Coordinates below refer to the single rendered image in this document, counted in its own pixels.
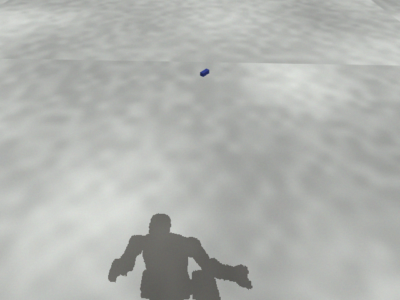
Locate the small box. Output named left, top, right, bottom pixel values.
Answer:
left=200, top=69, right=209, bottom=77

